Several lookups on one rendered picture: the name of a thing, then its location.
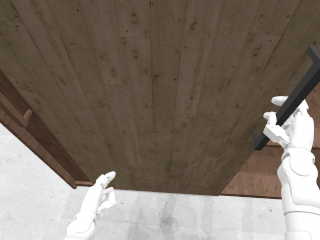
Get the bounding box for robot left forearm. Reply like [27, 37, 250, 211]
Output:
[64, 211, 97, 240]

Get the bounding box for robot right hand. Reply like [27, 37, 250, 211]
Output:
[263, 96, 314, 152]

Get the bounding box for handle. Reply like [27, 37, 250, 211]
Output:
[251, 46, 320, 151]
[0, 92, 28, 128]

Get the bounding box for wardrobe door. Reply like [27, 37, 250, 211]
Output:
[0, 69, 91, 182]
[0, 0, 320, 196]

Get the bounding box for robot right forearm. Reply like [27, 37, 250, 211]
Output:
[277, 148, 320, 240]

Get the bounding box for robot left hand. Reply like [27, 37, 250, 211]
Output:
[80, 171, 117, 220]

